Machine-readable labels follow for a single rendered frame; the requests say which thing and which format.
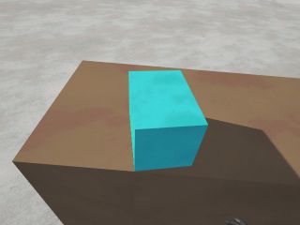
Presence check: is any robot right hand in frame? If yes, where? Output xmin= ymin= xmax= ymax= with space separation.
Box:
xmin=225 ymin=216 xmax=247 ymax=225

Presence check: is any pedestal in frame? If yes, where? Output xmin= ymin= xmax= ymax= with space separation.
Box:
xmin=12 ymin=60 xmax=300 ymax=225

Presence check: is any carton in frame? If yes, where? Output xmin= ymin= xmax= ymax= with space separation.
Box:
xmin=128 ymin=70 xmax=208 ymax=172

